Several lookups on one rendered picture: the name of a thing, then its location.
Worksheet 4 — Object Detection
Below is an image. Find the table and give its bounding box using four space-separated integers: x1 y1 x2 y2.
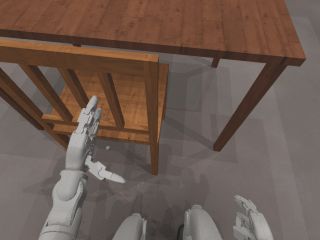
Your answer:
0 0 307 152

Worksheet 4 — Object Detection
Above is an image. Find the robot right thigh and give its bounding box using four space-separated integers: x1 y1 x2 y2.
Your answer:
184 208 223 240

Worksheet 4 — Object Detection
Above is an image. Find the robot left forearm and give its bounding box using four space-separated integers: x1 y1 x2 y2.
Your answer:
38 169 88 240

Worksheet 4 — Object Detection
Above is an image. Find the chair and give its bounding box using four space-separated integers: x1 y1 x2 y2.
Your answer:
0 39 169 176

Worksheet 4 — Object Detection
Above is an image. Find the right robot hand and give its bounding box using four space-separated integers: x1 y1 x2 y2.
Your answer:
233 195 274 240

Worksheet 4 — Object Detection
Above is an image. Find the left robot shin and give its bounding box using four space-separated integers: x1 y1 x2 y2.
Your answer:
131 213 141 217

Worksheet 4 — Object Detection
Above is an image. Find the left robot hand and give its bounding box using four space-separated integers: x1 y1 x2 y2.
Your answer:
65 95 126 184

